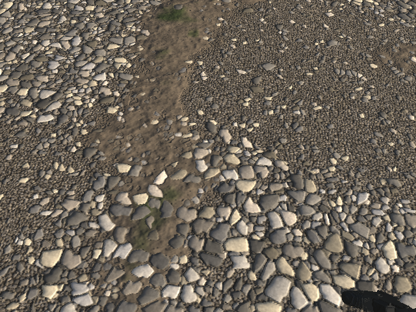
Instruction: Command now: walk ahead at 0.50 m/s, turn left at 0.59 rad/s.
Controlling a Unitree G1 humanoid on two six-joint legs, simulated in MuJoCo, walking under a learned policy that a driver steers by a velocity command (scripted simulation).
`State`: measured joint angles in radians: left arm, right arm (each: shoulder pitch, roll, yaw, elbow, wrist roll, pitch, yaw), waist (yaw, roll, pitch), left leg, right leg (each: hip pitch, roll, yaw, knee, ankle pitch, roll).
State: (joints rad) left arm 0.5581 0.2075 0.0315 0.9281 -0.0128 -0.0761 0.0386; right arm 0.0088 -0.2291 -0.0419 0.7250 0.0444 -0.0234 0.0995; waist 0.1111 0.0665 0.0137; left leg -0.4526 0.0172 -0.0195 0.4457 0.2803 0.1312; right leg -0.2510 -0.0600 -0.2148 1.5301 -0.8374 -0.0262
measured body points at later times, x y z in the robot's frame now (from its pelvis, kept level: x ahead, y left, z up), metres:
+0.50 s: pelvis +0.26 -0.04 -0.03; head +0.28 -0.05 +0.41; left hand +0.37 +0.25 -0.11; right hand +0.43 -0.27 -0.16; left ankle +0.16 +0.07 -0.68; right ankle +0.35 -0.13 -0.76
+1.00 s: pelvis +0.34 -0.02 -0.02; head +0.38 +0.00 +0.43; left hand +0.49 +0.27 -0.13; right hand +0.50 -0.28 -0.12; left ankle +0.35 +0.10 -0.76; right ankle +0.34 -0.16 -0.69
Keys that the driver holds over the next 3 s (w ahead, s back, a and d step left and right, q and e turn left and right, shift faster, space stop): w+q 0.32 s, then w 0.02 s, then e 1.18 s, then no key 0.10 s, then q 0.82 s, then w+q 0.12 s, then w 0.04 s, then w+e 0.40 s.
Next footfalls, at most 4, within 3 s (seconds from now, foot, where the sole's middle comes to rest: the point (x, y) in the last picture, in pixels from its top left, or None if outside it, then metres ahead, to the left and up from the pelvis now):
0.38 right None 0.39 -0.11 -0.80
0.78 left None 0.39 0.10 -0.80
1.18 right None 0.40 -0.18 -0.80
1.66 left None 0.46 0.03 -0.80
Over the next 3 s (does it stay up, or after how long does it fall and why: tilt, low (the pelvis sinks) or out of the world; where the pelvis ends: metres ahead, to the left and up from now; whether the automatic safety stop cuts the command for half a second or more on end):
stays up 0.55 -0.05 -0.03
